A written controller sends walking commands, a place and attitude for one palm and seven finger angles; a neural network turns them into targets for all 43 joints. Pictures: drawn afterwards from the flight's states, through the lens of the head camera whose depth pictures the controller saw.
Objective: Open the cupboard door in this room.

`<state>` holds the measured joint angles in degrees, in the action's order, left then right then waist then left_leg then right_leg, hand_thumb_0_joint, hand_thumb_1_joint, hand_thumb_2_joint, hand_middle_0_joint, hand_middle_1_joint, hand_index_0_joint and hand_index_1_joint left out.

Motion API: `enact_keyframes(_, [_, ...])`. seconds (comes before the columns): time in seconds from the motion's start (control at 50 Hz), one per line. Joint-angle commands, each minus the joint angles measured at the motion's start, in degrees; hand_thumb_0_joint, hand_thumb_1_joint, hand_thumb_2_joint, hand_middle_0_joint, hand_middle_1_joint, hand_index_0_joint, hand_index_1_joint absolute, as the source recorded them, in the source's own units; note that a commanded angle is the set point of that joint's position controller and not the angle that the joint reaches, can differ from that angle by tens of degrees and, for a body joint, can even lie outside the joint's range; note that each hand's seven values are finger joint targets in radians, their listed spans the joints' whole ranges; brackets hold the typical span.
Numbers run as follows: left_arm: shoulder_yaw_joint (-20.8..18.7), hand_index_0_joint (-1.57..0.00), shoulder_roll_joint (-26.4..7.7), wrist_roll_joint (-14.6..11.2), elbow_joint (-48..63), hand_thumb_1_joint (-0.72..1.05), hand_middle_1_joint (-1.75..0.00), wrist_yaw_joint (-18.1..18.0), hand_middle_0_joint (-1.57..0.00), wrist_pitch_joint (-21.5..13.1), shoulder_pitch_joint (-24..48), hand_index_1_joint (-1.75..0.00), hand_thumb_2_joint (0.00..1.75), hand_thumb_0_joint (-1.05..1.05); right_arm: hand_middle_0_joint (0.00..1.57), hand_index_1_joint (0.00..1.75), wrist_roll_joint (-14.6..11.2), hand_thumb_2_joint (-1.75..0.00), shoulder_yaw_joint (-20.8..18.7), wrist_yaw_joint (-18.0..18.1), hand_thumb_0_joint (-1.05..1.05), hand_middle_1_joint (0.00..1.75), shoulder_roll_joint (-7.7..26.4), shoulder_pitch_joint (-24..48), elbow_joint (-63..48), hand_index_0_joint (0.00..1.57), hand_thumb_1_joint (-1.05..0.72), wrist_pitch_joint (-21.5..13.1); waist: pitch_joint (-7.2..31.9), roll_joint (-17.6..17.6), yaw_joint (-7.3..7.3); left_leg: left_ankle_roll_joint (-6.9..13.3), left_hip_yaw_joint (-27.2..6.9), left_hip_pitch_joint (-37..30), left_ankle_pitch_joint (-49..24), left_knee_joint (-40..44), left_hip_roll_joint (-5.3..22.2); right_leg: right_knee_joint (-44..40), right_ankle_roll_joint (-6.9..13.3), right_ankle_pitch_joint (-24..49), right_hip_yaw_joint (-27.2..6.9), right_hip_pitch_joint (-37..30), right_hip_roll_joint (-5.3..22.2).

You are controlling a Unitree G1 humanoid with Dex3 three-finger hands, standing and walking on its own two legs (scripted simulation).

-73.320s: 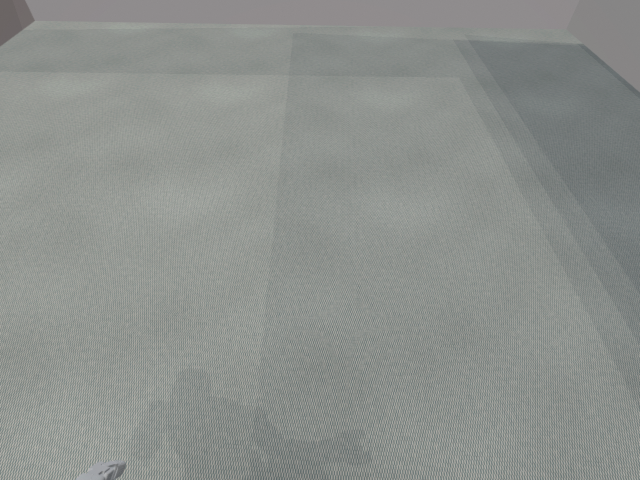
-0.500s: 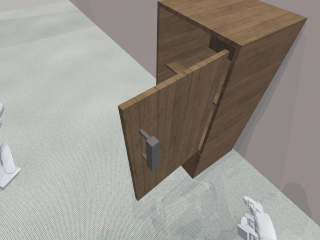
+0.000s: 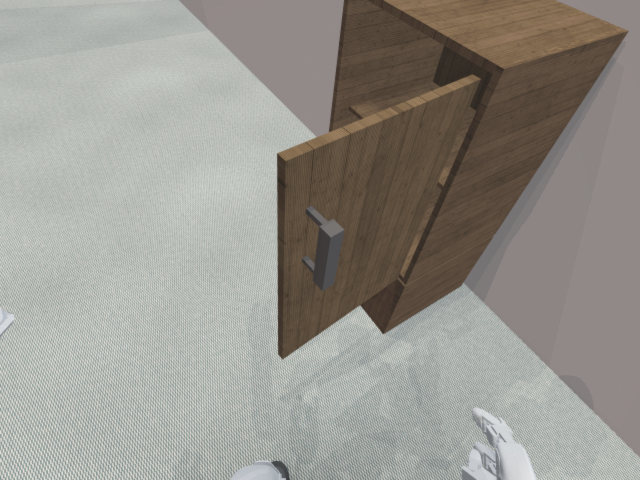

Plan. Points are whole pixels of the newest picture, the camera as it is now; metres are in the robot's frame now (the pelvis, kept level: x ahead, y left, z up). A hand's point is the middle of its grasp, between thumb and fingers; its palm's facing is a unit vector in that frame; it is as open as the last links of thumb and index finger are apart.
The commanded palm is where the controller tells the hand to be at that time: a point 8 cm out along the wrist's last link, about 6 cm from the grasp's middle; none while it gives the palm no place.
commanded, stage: step back with the hand held close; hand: left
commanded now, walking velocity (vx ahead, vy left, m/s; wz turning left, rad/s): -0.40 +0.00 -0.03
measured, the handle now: (318, 248) +0.44 +0.03 +0.01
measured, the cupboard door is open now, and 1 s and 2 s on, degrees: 95 95 95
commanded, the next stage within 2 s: stop stepping back and stand still in 0.08 s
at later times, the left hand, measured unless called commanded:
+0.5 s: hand out of the picture +0.10 +0.26 +0.18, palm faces +0.42 -0.79 -0.45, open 7.4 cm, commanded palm +0.07 +0.29 +0.19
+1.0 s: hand out of the picture +0.09 +0.25 +0.17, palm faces +0.40 -0.80 -0.45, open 7.4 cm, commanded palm +0.04 +0.29 +0.19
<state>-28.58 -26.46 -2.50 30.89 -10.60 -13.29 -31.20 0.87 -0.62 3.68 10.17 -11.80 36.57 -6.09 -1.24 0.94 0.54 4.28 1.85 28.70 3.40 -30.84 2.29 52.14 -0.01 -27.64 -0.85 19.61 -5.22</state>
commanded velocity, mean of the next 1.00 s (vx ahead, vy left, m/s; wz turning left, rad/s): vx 0.06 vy -0.01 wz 0.01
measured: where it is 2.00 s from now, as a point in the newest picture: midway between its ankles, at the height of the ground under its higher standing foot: outside the picture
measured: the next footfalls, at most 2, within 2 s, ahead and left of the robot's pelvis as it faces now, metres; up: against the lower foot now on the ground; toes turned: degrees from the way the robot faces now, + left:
right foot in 0.12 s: -0.11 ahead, -0.09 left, +0.00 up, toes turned -6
left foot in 0.54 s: -0.03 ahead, +0.12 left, +0.00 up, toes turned -1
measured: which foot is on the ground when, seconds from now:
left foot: down 0.00-0.36, up 0.38-0.52, down 0.54-1.00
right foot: up 0.00-0.10, down 0.12-1.00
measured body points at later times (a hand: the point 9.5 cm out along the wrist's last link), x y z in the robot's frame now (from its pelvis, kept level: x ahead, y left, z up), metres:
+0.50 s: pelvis -0.09 +0.00 +0.01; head -0.11 +0.02 +0.46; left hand +0.07 +0.30 +0.20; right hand +0.03 -0.26 -0.07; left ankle -0.04 +0.10 -0.70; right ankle -0.15 -0.11 -0.73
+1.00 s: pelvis -0.12 +0.00 +0.01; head -0.13 +0.00 +0.46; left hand +0.07 +0.29 +0.19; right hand +0.00 -0.25 -0.09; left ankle -0.09 +0.11 -0.71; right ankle -0.15 -0.08 -0.73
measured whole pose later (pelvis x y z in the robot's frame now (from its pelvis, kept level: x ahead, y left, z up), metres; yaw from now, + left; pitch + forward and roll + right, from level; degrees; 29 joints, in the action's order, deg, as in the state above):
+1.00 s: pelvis -0.12 +0.00 +0.01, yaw -5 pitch -1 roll +0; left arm -22.5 -21.5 -1.4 24.1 -9.8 -10.6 -31.5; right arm 0.3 0.9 3.8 12.2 -15.2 38.8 -5.1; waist 1.1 0.3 -0.2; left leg 0.4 2.7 20.3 18.7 -39.9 1.2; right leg 27.5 3.4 -17.1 3.7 9.8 -1.7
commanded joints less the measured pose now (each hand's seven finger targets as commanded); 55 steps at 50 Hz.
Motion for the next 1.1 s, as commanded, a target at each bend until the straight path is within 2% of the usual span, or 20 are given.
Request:
enact_keyframes(0.0, [-0.74, -0.20, -5.65, -1.59, 12.52, 0.90, -0.30, -0.01, -0.20, -2.29, 2.24, -0.30, 0.90, 0.00, 0.20, 0.30, 0.55, -0.90, -2.38, -0.40, 0.00, 0.30, 8.82, 5.69, -6.83, 0.20, -0.90, -4.28, 9.64, 11.36, -0.43, -0.02, -13.01, -8.34, 21.36, 22.77, 12.78, -14.24, 0.97, -4.62, 2.42, -7.81, -0.21])
enact_keyframes(0.04, [-1.06, -0.20, -7.02, -1.69, 12.09, 0.90, -0.30, 0.44, -0.20, -2.67, 3.93, -0.30, 0.90, 0.00, 0.20, 0.30, 0.87, -0.90, -2.43, -0.80, 0.00, 0.30, 8.68, 5.67, -5.98, 0.20, -0.90, -3.41, 9.95, 8.63, -0.73, -3.38, -10.06, -11.76, 15.79, 17.60, 10.82, -30.96, 2.57, 1.41, -0.14, -8.76, 2.86])
enact_keyframes(0.1, [-3.99, -0.20, -12.97, -0.83, 13.97, 0.90, -0.30, -0.29, -0.20, -4.22, 9.47, -0.30, 0.90, 0.00, 0.20, 0.30, 0.41, -0.90, -1.35, -0.75, 0.00, 0.30, 7.05, 7.39, -5.96, 0.20, -0.90, -1.78, 10.11, -4.97, -0.54, -6.69, -0.61, -19.46, 9.51, -5.53, 1.32, -40.12, 6.75, 20.22, -14.20, 4.12, 18.61])
enact_keyframes(0.16, [-4.79, -0.20, -13.49, -0.43, 11.27, 0.90, -0.30, 0.91, -0.20, -2.17, 6.68, -0.30, 0.90, 0.00, 0.20, 0.30, -0.96, -0.90, -1.81, 0.70, 0.00, 0.30, 8.08, 8.28, -7.36, 0.20, -0.90, -1.83, 11.39, -6.52, 0.97, -5.23, 0.51, -23.76, -5.69, -4.09, -1.88, -29.03, 0.84, 42.44, -1.29, 2.99, 10.82])
enact_keyframes(0.2, [-5.48, -0.20, -11.59, -1.96, 11.84, 0.90, -0.30, 2.07, -0.20, -0.87, 1.91, -0.30, 0.90, 0.00, 0.20, 0.30, -1.29, -0.90, -1.91, 1.08, 0.00, 0.30, 8.73, 7.42, -9.28, 0.20, -0.90, -1.26, 14.14, 7.32, 0.00, -1.35, -7.21, -28.04, -16.50, 6.95, 4.20, -19.41, -2.39, 22.21, 3.17, -0.68, 1.11])
enact_keyframes(0.22, [-5.63, -0.20, -10.94, -2.83, 11.12, 0.90, -0.30, 2.42, -0.20, -1.40, 0.15, -0.30, 0.90, 0.00, 0.20, 0.30, -1.35, -0.90, -1.71, 0.60, 0.00, 0.30, 8.86, 7.28, -9.62, 0.20, -0.90, -1.78, 13.58, 12.36, -0.28, 0.23, -13.89, -24.00, -0.77, 15.82, 9.35, -14.16, -1.60, -0.11, 2.57, -2.05, -1.44])
enact_keyframes(0.26, [-9.49, -0.20, -13.17, -3.24, 13.21, 0.90, -0.30, 1.61, -0.20, -1.08, -3.58, -0.30, 0.90, 0.00, 0.20, 0.30, 0.50, -0.90, -1.69, 0.50, 0.00, 0.30, 8.60, 8.32, -10.89, 0.20, -0.90, -2.41, 12.15, 18.42, -1.67, -2.08, -18.14, -8.88, 33.25, 28.24, 10.36, -12.18, 2.02, -8.48, 3.06, -10.92, -2.65])
enact_keyframes(0.3, [-7.58, -0.20, -10.54, -3.03, 13.54, 0.90, -0.30, 1.56, -0.20, -0.66, -7.09, -0.30, 0.90, 0.00, 0.20, 0.30, 0.21, -0.90, -1.29, -0.05, 0.00, 0.30, 7.68, 7.30, -11.06, 0.20, -0.90, -1.68, 10.54, 16.13, -1.39, -6.42, -7.42, -2.33, 31.24, 22.31, 4.53, -25.79, 2.87, -4.19, 5.26, -18.75, -2.17])
enact_keyframes(0.36, [-9.35, -0.20, -13.22, -2.84, 14.68, 0.90, -0.30, 1.02, -0.20, 0.42, -6.84, -0.30, 0.90, 0.00, 0.20, 0.30, -0.42, -0.90, -2.46, -0.26, 0.00, 0.30, 8.32, 6.69, -10.49, 0.20, -0.90, 0.19, 4.12, -13.02, -1.03, -7.31, -2.91, -12.36, 15.80, -26.27, -5.33, -48.84, 11.02, -20.31, -25.16, 17.03, 22.35])
enact_keyframes(0.4, [-3.98, -0.20, -7.87, -0.91, 8.00, 0.90, -0.30, 0.36, -0.20, 1.03, -0.03, -0.30, 0.90, 0.00, 0.20, 0.30, -0.20, -0.90, -1.37, 0.20, 0.00, 0.30, 7.16, 4.29, -7.63, 0.20, -0.90, 0.10, -0.31, -6.65, 1.53, -6.36, -4.74, -2.46, 14.55, -26.04, -0.29, -42.87, 9.71, -6.38, -16.61, 9.02, 19.77])
enact_keyframes(0.48, [1.95, -0.20, -6.01, 1.66, 2.43, 0.90, -0.30, -0.38, -0.20, -0.16, 13.12, -0.30, 0.90, 0.00, 0.20, 0.30, -0.87, -0.90, -1.80, 2.54, 0.00, 0.30, 9.44, 4.30, -5.73, 0.20, -0.90, -3.82, -2.44, -1.47, 0.92, -3.49, -0.93, -16.15, 12.40, 2.54, -0.69, -35.13, 4.02, 5.29, -6.93, 3.38, 12.63])
enact_keyframes(0.54, [0.65, -0.20, -7.54, 1.44, 7.31, 0.90, -0.30, 0.07, -0.20, -1.12, 12.36, -0.30, 0.90, 0.00, 0.20, 0.30, -1.46, -0.90, -2.51, 2.47, 0.00, 0.30, 11.00, 3.35, -7.62, 0.20, -0.90, -5.06, 3.54, 2.26, -0.71, -1.09, -7.52, -22.40, -5.38, 5.88, 5.62, -25.70, 0.09, 22.58, -3.79, -2.76, 6.34])
enact_keyframes(0.58, [-0.26, -0.20, -7.93, 0.83, 12.46, 0.90, -0.30, 0.81, -0.20, -1.61, 10.34, -0.30, 0.90, 0.00, 0.20, 0.30, -0.66, -0.90, -1.06, 1.68, 0.00, 0.30, 7.82, 2.46, -7.11, 0.20, -0.90, -5.51, 7.99, 10.65, 0.34, -1.59, -15.50, -23.97, -13.17, 12.51, 8.51, -16.32, -1.35, 10.30, 2.73, -2.38, 3.32])
enact_keyframes(0.66, [-3.13, -0.20, -8.69, 0.66, 12.62, 0.90, -0.30, 0.21, -0.20, -1.53, 1.75, -0.30, 0.90, 0.00, 0.20, 0.30, -0.11, -0.90, -1.49, -0.04, 0.00, 0.30, 7.81, 3.02, -7.07, 0.20, -0.90, -6.79, 6.36, 8.56, -0.62, 2.60, -16.02, -18.06, 9.21, 17.99, 12.64, -13.41, -0.63, 3.18, 0.75, -3.49, 4.41])
enact_keyframes(0.76, [-4.35, -0.20, -8.42, 0.56, 6.54, 0.90, -0.30, 0.07, -0.20, 0.09, -3.60, -0.30, 0.90, 0.00, 0.20, 0.30, -0.11, -0.90, -1.10, 0.34, 0.00, 0.30, 7.90, 4.20, -8.69, 0.20, -0.90, -3.38, 3.62, 9.20, 0.37, -1.70, -6.28, -2.36, 31.12, 16.22, 6.29, -28.11, 1.37, 5.94, 4.72, -17.50, 3.60])
enact_keyframes(0.84, [-2.51, -0.20, -7.65, -0.12, 4.72, 0.90, -0.30, 0.20, -0.20, 1.10, 0.78, -0.30, 0.90, 0.00, 0.20, 0.30, -0.30, -0.90, -1.71, 0.24, 0.00, 0.30, 7.22, 3.33, -8.30, 0.20, -0.90, -1.22, 0.78, -11.72, 0.27, -4.54, -0.90, 0.62, 18.79, -16.52, -1.34, -43.29, 10.88, -8.08, -23.58, -6.62, 21.58])
enact_keyframes(0.92, [-0.66, -0.20, -6.87, 1.03, 3.76, 0.90, -0.30, -0.18, -0.20, -0.94, 6.18, -0.30, 0.90, 0.00, 0.20, 0.30, -0.77, -0.90, -0.73, 0.55, 0.00, 0.30, 7.12, 4.05, -7.46, 0.20, -0.90, -2.31, 1.46, -6.68, 0.25, -3.97, -0.41, -2.92, 17.04, -10.89, 0.35, -35.15, 9.38, 18.58, -10.53, -10.33, 19.27])
enact_keyframes(1.02, [-0.72, -0.20, -7.25, 0.56, 8.45, 0.90, -0.30, -0.02, -0.20, -1.96, 6.93, -0.30, 0.90, 0.00, 0.20, 0.30, -0.77, -0.90, -1.94, 1.35, 0.00, 0.30, 8.99, 4.67, -8.08, 0.20, -0.90, -3.78, 2.71, 1.78, -0.79, -1.68, -3.59, -20.29, 0.38, 6.68, 3.30, -28.55, 1.18, 19.77, -3.33, -5.74, 10.45])
enact_keyframes(1.04, [23.25, -0.20, 5.96, 5.87, -38.41, 0.90, -0.30, 8.72, -0.20, 7.68, 4.98, -0.30, 0.90, 0.00, 0.20, 0.30, 0.19, -0.90, -4.34, -4.28, 0.00, 0.30, 18.61, 4.35, 4.90, 0.20, -0.90, -4.51, 0.84, 4.38, 1.95, -0.33, -8.75, -13.26, -14.66, -2.32, 7.37, -15.52, 0.55, 27.62, 3.59, 0.99, 12.66])
enact_keyframes(1.08, [22.86, -0.20, 11.76, 4.56, -41.60, 0.90, -0.30, 9.85, -0.20, 13.66, 4.72, -0.30, 0.90, 0.00, 0.20, 0.30, 0.41, -0.90, -2.89, -3.47, 0.00, 0.30, 12.12, 0.21, 4.43, 0.20, -0.90, 0.94, 5.52, 5.04, -0.67, 3.65, -12.95, -8.65, -16.35, 3.04, 10.19, -11.79, 0.27, 11.03, 3.71, -4.49, 7.86])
